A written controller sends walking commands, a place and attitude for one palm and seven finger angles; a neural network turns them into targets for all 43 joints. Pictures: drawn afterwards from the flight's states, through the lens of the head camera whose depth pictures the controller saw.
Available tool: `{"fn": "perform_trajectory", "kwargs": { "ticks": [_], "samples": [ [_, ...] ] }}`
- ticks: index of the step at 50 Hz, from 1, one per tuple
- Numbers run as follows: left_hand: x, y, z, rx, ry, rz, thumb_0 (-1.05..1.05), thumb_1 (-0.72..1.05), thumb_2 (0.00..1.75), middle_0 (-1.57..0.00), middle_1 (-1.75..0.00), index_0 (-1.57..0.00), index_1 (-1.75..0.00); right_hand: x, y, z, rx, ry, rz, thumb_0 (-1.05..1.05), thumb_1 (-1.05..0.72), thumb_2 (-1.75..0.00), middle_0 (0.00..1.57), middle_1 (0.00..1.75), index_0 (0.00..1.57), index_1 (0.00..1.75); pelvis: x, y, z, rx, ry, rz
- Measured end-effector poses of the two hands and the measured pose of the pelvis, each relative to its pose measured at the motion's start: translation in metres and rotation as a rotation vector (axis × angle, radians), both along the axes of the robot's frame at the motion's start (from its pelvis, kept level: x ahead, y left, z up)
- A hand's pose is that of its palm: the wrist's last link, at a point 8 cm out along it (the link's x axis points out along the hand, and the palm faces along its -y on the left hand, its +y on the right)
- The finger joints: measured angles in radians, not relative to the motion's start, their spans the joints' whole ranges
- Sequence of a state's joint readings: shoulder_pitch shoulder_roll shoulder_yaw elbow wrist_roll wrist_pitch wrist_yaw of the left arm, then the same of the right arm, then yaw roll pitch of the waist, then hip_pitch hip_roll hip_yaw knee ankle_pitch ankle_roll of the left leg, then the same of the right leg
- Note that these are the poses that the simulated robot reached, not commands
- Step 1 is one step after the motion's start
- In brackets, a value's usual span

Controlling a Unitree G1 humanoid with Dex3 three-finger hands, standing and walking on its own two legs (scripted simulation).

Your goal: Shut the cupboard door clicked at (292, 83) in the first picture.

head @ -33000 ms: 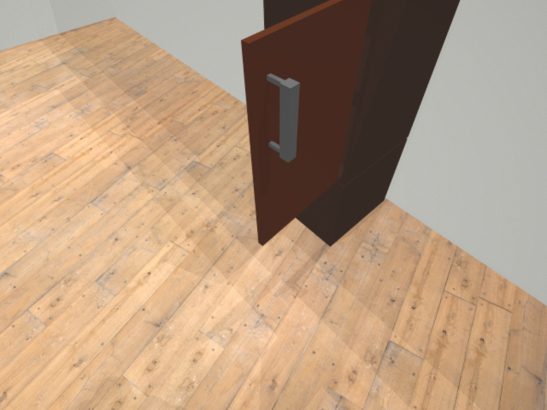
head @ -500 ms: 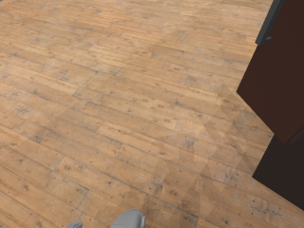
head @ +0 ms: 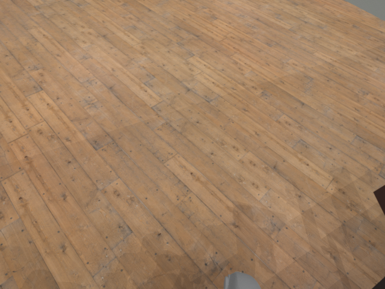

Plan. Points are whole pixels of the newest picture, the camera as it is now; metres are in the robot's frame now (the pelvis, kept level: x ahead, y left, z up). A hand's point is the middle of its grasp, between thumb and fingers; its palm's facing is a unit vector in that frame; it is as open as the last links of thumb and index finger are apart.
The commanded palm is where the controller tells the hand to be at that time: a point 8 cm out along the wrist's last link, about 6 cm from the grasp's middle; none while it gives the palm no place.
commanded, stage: walk to a spot facing it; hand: left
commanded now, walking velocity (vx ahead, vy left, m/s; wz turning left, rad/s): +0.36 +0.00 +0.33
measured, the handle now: out of the picture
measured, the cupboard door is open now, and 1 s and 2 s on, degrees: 61 61 61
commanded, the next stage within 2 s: turn to face it in 0.58 s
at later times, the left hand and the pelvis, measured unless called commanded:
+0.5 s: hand (142, 219) +0.29 +0.15 -0.15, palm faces +0.19 -0.96 -0.21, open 7.4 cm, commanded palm none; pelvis +0.23 -0.04 +0.00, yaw +13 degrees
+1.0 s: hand (120, 221) +0.29 +0.21 -0.18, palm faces +0.36 -0.92 -0.17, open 7.4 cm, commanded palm none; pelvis +0.34 +0.04 +0.00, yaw +16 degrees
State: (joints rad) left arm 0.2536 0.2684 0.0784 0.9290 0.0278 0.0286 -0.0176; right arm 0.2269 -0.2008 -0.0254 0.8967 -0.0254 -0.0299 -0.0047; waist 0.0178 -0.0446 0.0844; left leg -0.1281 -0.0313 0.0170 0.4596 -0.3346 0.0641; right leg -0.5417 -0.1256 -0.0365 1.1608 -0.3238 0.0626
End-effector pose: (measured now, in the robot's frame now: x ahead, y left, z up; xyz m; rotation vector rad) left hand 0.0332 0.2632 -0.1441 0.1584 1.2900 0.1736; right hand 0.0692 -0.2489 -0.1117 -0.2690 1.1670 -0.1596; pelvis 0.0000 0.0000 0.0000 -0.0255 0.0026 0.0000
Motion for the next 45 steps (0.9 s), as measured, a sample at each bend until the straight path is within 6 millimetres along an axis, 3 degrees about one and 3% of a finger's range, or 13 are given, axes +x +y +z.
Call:
{"fn": "perform_trajectory", "kwargs": {
  "ticks": [5,11,14,17,20,27,31,36,40,45],
  "samples": [
    [0.076,-0.007,0.011,-0.011,-0.131,-0.015,0.01,0.91,0.90,-0.20,-0.30,-0.20,-0.30,-0.013,0.005,-0.007,0.026,0.128,-0.036,0.01,-0.91,-0.90,0.20,0.30,0.20,0.30,0.036,-0.001,0.003,0.006,-0.001,0.029],
    [0.172,-0.030,0.013,-0.014,-0.204,-0.063,0.01,0.91,0.90,-0.20,-0.30,-0.20,-0.30,-0.018,0.003,-0.025,0.062,0.270,-0.104,0.01,-0.91,-0.90,0.20,0.30,0.20,0.30,0.092,-0.013,-0.007,0.036,0.007,0.055],
    [0.223,-0.046,0.012,-0.004,-0.244,-0.080,0.01,0.91,0.90,-0.20,-0.30,-0.20,-0.30,-0.011,-0.003,-0.038,0.085,0.355,-0.123,0.01,-0.91,-0.90,0.20,0.30,0.20,0.30,0.129,-0.023,-0.017,0.044,0.015,0.074],
    [0.259,-0.058,0.012,0.019,-0.296,-0.067,0.00,0.91,0.90,-0.20,-0.30,-0.20,-0.30,0.013,-0.014,-0.052,0.104,0.428,-0.114,0.01,-0.91,-0.90,0.20,0.30,0.20,0.30,0.163,-0.034,-0.026,0.034,0.009,0.105],
    [0.264,-0.064,0.018,0.025,-0.287,-0.013,0.00,0.91,0.90,-0.20,-0.30,-0.20,-0.30,0.063,-0.024,-0.048,0.103,0.403,-0.070,0.01,-0.91,-0.90,0.20,0.30,0.20,0.30,0.187,-0.040,-0.018,0.038,-0.003,0.145],
    [0.232,-0.065,0.020,0.033,-0.134,0.177,-0.01,0.92,0.90,-0.20,-0.30,-0.20,-0.30,0.227,-0.031,-0.028,0.075,0.199,0.084,0.01,-0.91,-0.90,0.20,0.30,0.20,0.30,0.241,-0.044,0.002,0.036,0.015,0.249],
    [0.214,-0.057,0.014,0.032,-0.058,0.258,-0.01,0.93,0.90,-0.20,-0.30,-0.20,-0.30,0.312,-0.016,-0.020,0.056,0.108,0.187,0.01,-0.91,-0.90,0.19,0.30,0.19,0.30,0.267,-0.037,0.003,0.019,0.019,0.303],
    [0.199,-0.048,-0.003,-0.002,0.020,0.352,0.00,0.92,0.90,-0.20,-0.30,-0.20,-0.30,0.404,0.027,-0.014,0.037,0.022,0.333,0.01,-0.92,-0.90,0.19,0.30,0.19,0.30,0.298,-0.018,-0.005,0.002,0.018,0.364],
    [0.192,-0.036,-0.025,-0.039,0.081,0.406,0.00,0.91,0.90,-0.20,-0.30,-0.20,-0.30,0.460,0.072,-0.017,0.022,-0.073,0.425,0.01,-0.91,-0.90,0.19,0.30,0.19,0.30,0.322,0.010,-0.021,-0.011,0.013,0.366],
    [0.205,-0.025,-0.023,-0.058,0.137,0.405,0.00,0.91,0.90,-0.20,-0.30,-0.20,-0.30,0.480,0.114,-0.010,0.048,-0.120,0.439,0.01,-0.91,-0.90,0.20,0.30,0.20,0.30,0.336,0.028,-0.014,0.002,-0.005,0.327]
  ]
}}
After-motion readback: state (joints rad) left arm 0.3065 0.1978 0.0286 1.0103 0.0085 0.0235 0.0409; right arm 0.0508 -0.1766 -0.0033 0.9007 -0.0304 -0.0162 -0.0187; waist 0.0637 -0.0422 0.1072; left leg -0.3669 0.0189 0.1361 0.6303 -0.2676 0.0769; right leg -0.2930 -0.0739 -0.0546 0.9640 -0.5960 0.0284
